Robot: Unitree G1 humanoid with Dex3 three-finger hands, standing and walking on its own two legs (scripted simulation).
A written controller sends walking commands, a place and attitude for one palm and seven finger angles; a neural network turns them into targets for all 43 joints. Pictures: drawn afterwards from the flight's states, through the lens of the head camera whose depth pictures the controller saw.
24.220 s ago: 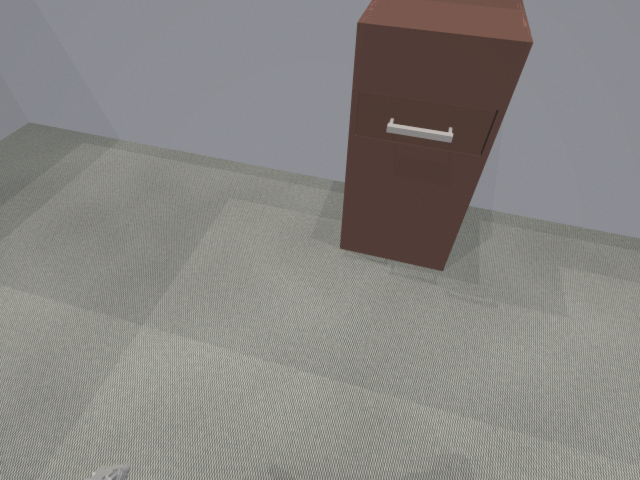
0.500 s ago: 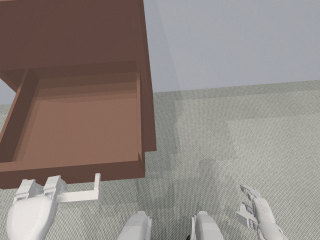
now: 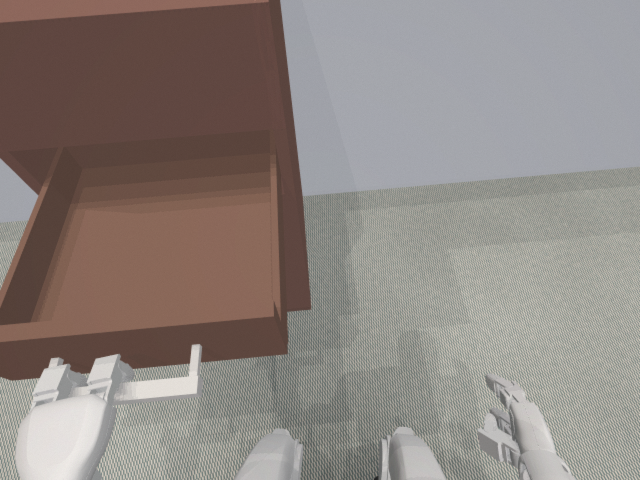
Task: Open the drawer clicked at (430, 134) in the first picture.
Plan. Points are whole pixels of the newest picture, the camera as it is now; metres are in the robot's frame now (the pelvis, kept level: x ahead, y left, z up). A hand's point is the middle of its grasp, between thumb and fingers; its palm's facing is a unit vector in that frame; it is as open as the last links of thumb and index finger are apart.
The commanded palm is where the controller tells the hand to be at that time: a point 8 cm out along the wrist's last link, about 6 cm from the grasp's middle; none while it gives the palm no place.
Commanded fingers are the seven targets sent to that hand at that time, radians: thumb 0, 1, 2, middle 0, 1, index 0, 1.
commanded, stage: lift the hand off the handle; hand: left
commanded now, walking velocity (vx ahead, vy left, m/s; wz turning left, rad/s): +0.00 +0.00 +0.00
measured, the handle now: (122, 376) +0.23 +0.27 -0.02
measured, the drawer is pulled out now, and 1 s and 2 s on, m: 0.30 0.30 0.30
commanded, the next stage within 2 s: none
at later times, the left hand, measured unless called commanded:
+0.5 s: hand (96, 423) +0.18 +0.29 -0.03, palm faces -0.09 -0.02 -1.00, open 13.6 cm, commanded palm +0.17 +0.28 +0.03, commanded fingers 0.00 -0.50 0.30 -0.30 -1.20 -0.30 -1.20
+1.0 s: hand (66, 420) +0.17 +0.29 +0.02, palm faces -0.07 -0.03 -1.00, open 13.8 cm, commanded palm +0.16 +0.28 +0.07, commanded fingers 0.00 -0.50 0.30 -0.30 -1.20 -0.30 -1.20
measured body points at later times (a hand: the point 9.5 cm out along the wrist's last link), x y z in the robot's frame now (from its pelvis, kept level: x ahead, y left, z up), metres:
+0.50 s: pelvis +0.00 -0.01 +0.01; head +0.09 -0.02 +0.45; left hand +0.18 +0.28 +0.03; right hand +0.20 -0.24 -0.10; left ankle -0.01 +0.12 -0.62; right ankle +0.03 -0.11 -0.62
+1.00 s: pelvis +0.02 +0.00 +0.04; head +0.08 -0.02 +0.49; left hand +0.17 +0.29 +0.07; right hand +0.22 -0.24 -0.06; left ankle -0.01 +0.12 -0.62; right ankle +0.03 -0.11 -0.62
